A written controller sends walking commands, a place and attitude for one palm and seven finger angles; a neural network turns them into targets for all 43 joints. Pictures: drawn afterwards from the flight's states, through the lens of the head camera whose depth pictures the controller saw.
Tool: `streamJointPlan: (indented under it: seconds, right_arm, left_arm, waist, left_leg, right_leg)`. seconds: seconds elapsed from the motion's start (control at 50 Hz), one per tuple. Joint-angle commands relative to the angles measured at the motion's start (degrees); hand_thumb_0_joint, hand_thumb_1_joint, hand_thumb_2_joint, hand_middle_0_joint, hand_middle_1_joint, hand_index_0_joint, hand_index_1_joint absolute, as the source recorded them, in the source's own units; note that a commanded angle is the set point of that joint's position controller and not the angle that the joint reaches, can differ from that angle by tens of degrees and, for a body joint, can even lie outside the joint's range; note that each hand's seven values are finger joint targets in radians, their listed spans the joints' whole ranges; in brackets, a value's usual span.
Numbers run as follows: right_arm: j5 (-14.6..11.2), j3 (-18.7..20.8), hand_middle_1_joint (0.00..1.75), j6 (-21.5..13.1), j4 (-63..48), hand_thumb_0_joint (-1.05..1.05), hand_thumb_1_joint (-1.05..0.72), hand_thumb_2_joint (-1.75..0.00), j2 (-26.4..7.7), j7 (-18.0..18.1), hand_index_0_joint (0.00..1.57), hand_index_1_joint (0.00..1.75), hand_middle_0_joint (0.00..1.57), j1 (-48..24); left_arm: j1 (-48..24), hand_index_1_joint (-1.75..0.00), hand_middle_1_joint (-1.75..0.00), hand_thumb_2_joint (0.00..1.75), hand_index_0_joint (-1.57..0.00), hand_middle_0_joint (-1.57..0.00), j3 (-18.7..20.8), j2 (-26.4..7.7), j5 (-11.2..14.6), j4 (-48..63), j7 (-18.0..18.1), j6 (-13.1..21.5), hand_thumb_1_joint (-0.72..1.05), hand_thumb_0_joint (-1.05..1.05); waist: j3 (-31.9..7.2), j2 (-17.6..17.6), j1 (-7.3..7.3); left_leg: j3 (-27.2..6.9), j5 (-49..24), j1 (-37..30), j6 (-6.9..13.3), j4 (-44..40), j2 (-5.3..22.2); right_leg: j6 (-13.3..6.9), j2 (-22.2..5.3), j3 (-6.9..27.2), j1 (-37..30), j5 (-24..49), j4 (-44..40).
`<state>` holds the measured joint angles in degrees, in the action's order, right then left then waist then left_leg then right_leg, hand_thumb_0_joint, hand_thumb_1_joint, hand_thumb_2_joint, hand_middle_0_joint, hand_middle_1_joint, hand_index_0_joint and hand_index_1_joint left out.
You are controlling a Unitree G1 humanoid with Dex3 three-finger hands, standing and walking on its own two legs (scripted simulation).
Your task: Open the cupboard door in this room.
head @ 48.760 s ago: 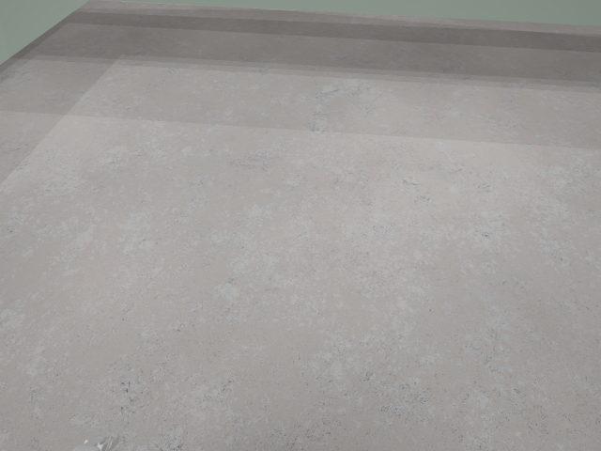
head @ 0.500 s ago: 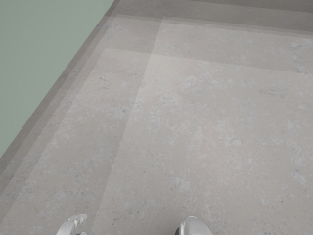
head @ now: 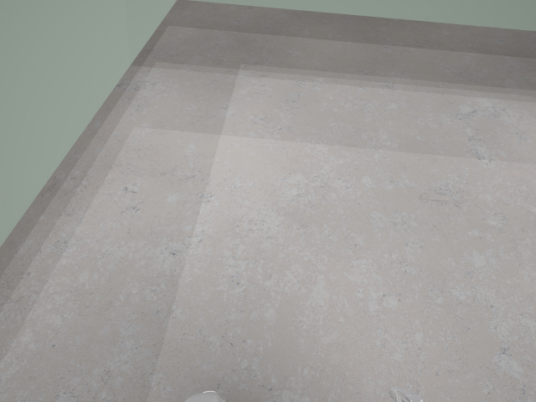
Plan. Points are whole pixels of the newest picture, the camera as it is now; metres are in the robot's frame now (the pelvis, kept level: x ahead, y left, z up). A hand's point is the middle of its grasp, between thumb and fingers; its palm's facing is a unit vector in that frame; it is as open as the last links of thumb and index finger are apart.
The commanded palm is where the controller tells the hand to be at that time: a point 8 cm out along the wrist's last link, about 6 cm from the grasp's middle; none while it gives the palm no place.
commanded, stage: walk to a spot facing it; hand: left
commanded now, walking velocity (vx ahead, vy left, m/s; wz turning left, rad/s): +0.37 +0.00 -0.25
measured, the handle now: out of the picture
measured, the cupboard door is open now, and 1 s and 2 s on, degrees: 45 45 45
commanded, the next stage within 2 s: turn to face it in 0.26 s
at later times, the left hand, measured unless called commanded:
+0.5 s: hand (217, 306) +0.31 +0.12 -0.15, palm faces -0.04 -0.98 -0.22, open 7.3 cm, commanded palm none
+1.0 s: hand (212, 258) +0.41 +0.15 -0.15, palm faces +0.23 -0.95 -0.22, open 7.4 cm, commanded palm none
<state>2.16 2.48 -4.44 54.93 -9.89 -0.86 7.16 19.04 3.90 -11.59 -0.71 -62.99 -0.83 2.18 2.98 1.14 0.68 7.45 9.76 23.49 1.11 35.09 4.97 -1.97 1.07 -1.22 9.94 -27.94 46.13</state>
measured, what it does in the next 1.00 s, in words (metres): walks ahead: right foot, then left foot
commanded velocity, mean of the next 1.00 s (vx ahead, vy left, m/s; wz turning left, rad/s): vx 0.10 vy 0.00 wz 0.30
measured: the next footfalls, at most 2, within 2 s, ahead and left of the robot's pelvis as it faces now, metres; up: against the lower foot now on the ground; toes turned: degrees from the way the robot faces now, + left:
right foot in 0.34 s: +0.27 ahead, -0.16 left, +0.00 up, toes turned -12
left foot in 0.70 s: +0.40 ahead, +0.05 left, +0.00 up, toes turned +11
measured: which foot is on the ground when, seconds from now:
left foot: down 0.00-0.34, up 0.36-0.68, down 0.70-1.00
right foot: up 0.00-0.32, down 0.34-0.70, up 0.72-1.00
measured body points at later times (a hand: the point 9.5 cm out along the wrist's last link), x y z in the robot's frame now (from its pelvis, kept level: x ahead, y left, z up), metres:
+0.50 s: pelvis +0.22 -0.06 +0.02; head +0.26 -0.07 +0.46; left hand +0.31 +0.17 -0.13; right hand +0.17 -0.30 -0.14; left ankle +0.19 +0.08 -0.66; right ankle +0.23 -0.15 -0.72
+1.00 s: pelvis +0.34 -0.07 +0.02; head +0.39 -0.05 +0.46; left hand +0.40 +0.19 -0.13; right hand +0.46 -0.31 -0.13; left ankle +0.37 +0.04 -0.72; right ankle +0.36 -0.24 -0.67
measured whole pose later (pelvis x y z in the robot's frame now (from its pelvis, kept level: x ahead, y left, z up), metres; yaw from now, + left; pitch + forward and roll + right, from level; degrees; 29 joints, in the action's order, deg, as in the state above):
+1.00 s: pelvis +0.34 -0.07 +0.02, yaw +13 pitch +3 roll -2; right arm 1.5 3.5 1.1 53.8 -12.2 0.1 10.3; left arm 5.9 4.1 -12.0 -1.0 -52.8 0.3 -2.1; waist 3.8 -1.1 -1.4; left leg -2.2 10.3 21.9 1.4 29.5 -0.1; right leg 4.5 -2.9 -0.2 25.5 -25.0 51.1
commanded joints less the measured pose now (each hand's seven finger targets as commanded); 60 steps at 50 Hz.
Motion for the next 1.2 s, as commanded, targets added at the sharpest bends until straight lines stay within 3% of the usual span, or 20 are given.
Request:
streamJointPlan:
  seconds: [0.0,0.1,0.26,0.28,0.3,0.32,0.34,0.46,0.58,0.64,0.66,0.68,0.72,0.8,0.96,1.02,1.04,1.08,1.12,1.18]
  right_arm:
    - [0.2,2.5,0.30,0.8,2.1,0.00,-0.90,-0.90,-10.4,1.5,0.20,0.30,0.20,17.5]
    - [-0.3,1.7,0.30,-0.5,2.4,0.00,-0.90,-0.90,-8.0,1.6,0.20,0.30,0.20,13.4]
    - [0.0,2.0,0.30,1.4,3.3,0.00,-0.90,-0.90,-8.9,1.1,0.20,0.30,0.20,13.5]
    - [-0.3,1.7,0.30,1.6,3.4,0.00,-0.90,-0.90,-8.5,1.0,0.20,0.30,0.20,12.9]
    - [-1.1,1.2,0.30,1.5,2.5,0.00,-0.90,-0.90,-6.4,0.6,0.20,0.30,0.20,12.1]
    - [-1.7,0.8,0.30,1.5,0.0,0.00,-0.90,-0.90,-4.0,0.2,0.20,0.30,0.20,11.1]
    - [-1.5,1.2,0.30,1.8,0.1,0.00,-0.90,-0.90,-6.0,0.6,0.20,0.30,0.20,9.5]
    - [-1.3,-0.1,0.30,3.6,5.8,0.00,-0.90,-0.90,-0.1,1.1,0.20,0.30,0.20,14.7]
    - [-1.4,-0.4,0.30,4.1,2.7,0.00,-0.90,-0.90,-0.6,0.5,0.20,0.30,0.20,8.2]
    - [-0.8,0.5,0.30,4.3,3.2,0.00,-0.90,-0.90,-4.2,0.3,0.20,0.30,0.20,13.3]
    - [-0.2,1.6,0.30,4.1,2.9,0.00,-0.90,-0.90,-8.8,0.6,0.20,0.30,0.20,16.5]
    - [-0.1,2.6,0.30,4.2,2.5,0.00,-0.90,-0.90,-14.0,1.2,0.20,0.30,0.20,18.9]
    - [-0.4,2.8,0.30,4.6,1.1,0.00,-0.90,-0.90,-14.4,2.2,0.20,0.30,0.20,15.4]
    - [-0.6,2.3,0.30,3.7,-2.0,0.00,-0.90,-0.90,-11.9,2.6,0.20,0.30,0.20,8.4]
    - [-0.3,4.4,0.30,5.5,-4.8,0.00,-0.90,-0.90,-14.4,1.5,0.20,0.30,0.20,5.7]
    - [-0.7,5.0,0.30,6.0,-6.4,0.00,-0.90,-0.90,-14.7,1.2,0.20,0.30,0.20,2.6]
    - [-1.1,4.9,0.30,6.0,-7.1,0.00,-0.90,-0.90,-13.2,1.1,0.20,0.30,0.20,1.4]
    - [-1.5,4.0,0.30,6.0,-10.1,0.00,-0.90,-0.90,-8.3,0.3,0.20,0.30,0.20,-0.3]
    - [-1.1,4.3,0.30,7.0,-9.1,0.00,-0.90,-0.90,-8.7,0.0,0.20,0.30,0.20,-0.2]
    - [-1.3,3.2,0.30,7.4,-7.7,0.00,-0.90,-0.90,-7.8,-0.7,0.20,0.30,0.20,-0.4]
  left_arm:
    - [-9.3,-0.30,-0.30,0.90,-0.20,-0.20,0.9,-3.7,-0.7,8.3,-0.4,1.8,0.90,0.00]
    - [-5.7,-0.30,-0.30,0.90,-0.20,-0.20,0.2,-0.3,-1.0,7.1,-1.7,-0.6,0.90,0.00]
    - [-6.9,-0.30,-0.30,0.90,-0.20,-0.20,1.1,-2.1,-1.2,7.5,-1.8,-0.4,0.90,0.00]
    - [-1.0,-0.30,-0.30,0.90,-0.20,-0.20,1.6,-4.3,-1.3,5.7,-1.6,0.0,0.90,0.00]
    - [7.0,-0.30,-0.30,0.90,-0.20,-0.20,2.7,-9.2,-1.5,3.4,-1.0,0.8,0.90,0.00]
    - [12.8,-0.30,-0.30,0.90,-0.20,-0.20,3.9,-14.8,-0.7,2.1,0.0,1.0,0.90,0.00]
    - [9.5,-0.30,-0.30,0.90,-0.20,-0.20,3.2,-14.4,0.1,2.8,0.8,0.6,0.90,0.00]
    - [-3.7,-0.30,-0.30,0.90,-0.20,-0.20,-0.4,-4.2,-0.4,4.6,1.8,2.2,0.90,0.00]
    - [-3.3,-0.30,-0.30,0.90,-0.20,-0.20,0.4,-6.2,0.0,4.1,2.2,1.1,0.90,0.00]
    - [-5.4,-0.30,-0.30,0.90,-0.20,-0.20,1.0,-6.9,0.1,5.7,2.5,0.1,0.90,0.00]
    - [-4.1,-0.30,-0.30,0.90,-0.20,-0.20,1.0,-5.8,0.5,7.0,2.4,-0.5,0.90,0.00]
    - [-4.0,-0.30,-0.30,0.90,-0.20,-0.20,0.5,-3.8,1.1,8.9,2.4,-1.1,0.90,0.00]
    - [-10.6,-0.30,-0.30,0.90,-0.20,-0.20,0.5,-4.6,-0.1,11.5,2.5,-2.2,0.90,0.00]
    - [-9.5,-0.30,-0.30,0.90,-0.20,-0.20,1.0,-3.7,-0.2,10.9,1.6,-2.7,0.90,0.00]
    - [-11.7,-0.30,-0.30,0.90,-0.20,-0.20,0.9,-4.3,-0.3,14.6,1.5,-3.5,0.90,0.00]
    - [-7.1,-0.30,-0.30,0.90,-0.20,-0.20,1.2,-5.7,-0.1,14.5,1.7,-2.8,0.90,0.00]
    - [-4.8,-0.30,-0.30,0.90,-0.20,-0.20,1.8,-7.3,-0.2,14.2,2.0,-2.4,0.90,0.00]
    - [-3.8,-0.30,-0.30,0.90,-0.20,-0.20,3.0,-16.1,-1.4,15.0,2.6,-1.8,0.90,0.00]
    - [-8.0,-0.30,-0.30,0.90,-0.20,-0.20,2.2,-12.4,-0.8,16.1,3.1,-1.8,0.90,0.00]
    - [-8.4,-0.30,-0.30,0.90,-0.20,-0.20,0.8,-9.1,-0.6,16.0,2.8,-1.2,0.90,0.00]
  waist:
    - [0.6,-10.6,-5.94]
    - [-1.2,-9.0,-1.30]
    - [0.3,-7.1,0.17]
    - [-1.8,-3.3,3.09]
    - [-5.6,7.6,6.84]
    - [-8.5,20.8,8.24]
    - [-6.1,13.3,6.78]
    - [-4.9,4.7,-2.31]
    - [-3.6,6.3,-0.45]
    - [-5.7,2.0,-4.12]
    - [-8.6,-9.8,-5.04]
    - [-10.3,-22.7,-5.97]
    - [-8.0,-12.4,-4.88]
    - [-7.7,-8.2,-1.58]
    - [-7.0,-11.8,-2.48]
    - [-7.9,-10.9,-0.18]
    - [-8.5,-8.2,1.04]
    - [-5.7,16.5,2.67]
    - [-4.3,13.9,-0.05]
    - [-2.6,12.2,-1.23]
  left_leg:
    - [-30.1,20.5,-16.3,8.8,-25.2,20.9]
    - [-6.7,5.4,-11.9,5.1,-26.0,13.4]
    - [0.5,7.7,-9.7,2.9,-17.5,11.8]
    - [3.2,3.6,-7.5,1.2,-8.3,8.9]
    - [8.1,6.0,2.7,-1.3,8.7,3.6]
    - [5.8,26.7,13.6,-2.8,25.7,-2.6]
    - [-2.0,25.7,15.6,-2.5,32.5,0.7]
    - [-4.1,10.6,3.1,-3.5,19.0,2.2]
    - [0.3,6.0,3.1,-3.3,4.9,-0.4]
    - [-1.0,-6.7,-9.7,-1.5,-4.8,-1.2]
    - [-12.2,-23.6,-17.1,3.3,-7.4,6.5]
    - [-30.9,-40.6,-21.6,12.1,-11.7,19.4]
    - [-34.7,-19.1,-16.0,12.8,-15.4,18.7]
    - [-22.2,-17.2,-12.1,8.0,-15.5,10.9]
    - [-24.7,-4.1,-8.1,7.1,-15.9,7.3]
    - [-24.7,-5.2,-4.1,5.1,-11.7,4.6]
    - [-23.3,-1.2,0.4,2.9,-8.9,2.1]
    - [-7.7,24.9,14.5,-3.9,17.8,-8.8]
    - [-9.7,21.8,13.1,-3.6,33.3,-4.7]
    - [-6.6,16.1,12.2,-5.3,30.7,-2.8]
  right_leg:
    - [-0.7,-5.6,4.0,31.4,5.6,30.8]
    - [1.4,-7.9,-0.2,22.0,13.2,10.3]
    - [1.0,-3.6,-7.4,5.0,17.4,-12.6]
    - [-0.2,-2.9,-6.2,-3.1,15.6,-15.3]
    - [-4.5,-12.3,8.0,-15.1,9.4,-20.8]
    - [-11.0,-25.4,30.2,-20.8,7.2,-32.1]
    - [-13.2,-26.9,30.9,-15.3,1.4,-34.9]
    - [-6.9,-18.9,-0.7,-1.3,43.5,-30.1]
    - [-4.5,-18.9,-6.3,-8.4,54.2,-23.5]
    - [-0.6,-17.8,-9.6,-2.9,44.2,-11.4]
    - [3.1,-12.6,-11.6,5.3,28.1,-0.5]
    - [5.8,-4.7,-9.5,15.9,-11.1,14.4]
    - [5.1,-5.0,0.9,22.6,-7.8,25.8]
    - [6.2,-5.8,2.0,20.9,3.3,19.6]
    - [6.1,-2.2,-0.6,12.5,3.1,-0.1]
    - [5.5,-0.7,-1.5,2.5,10.1,-14.0]
    - [4.8,-3.0,0.1,-4.1,13.5,-22.0]
    - [-6.0,-29.5,23.8,-6.1,14.6,-33.5]
    - [-6.9,-25.7,17.5,0.4,23.2,-29.7]
    - [-4.1,-19.1,2.6,-3.4,45.3,-24.2]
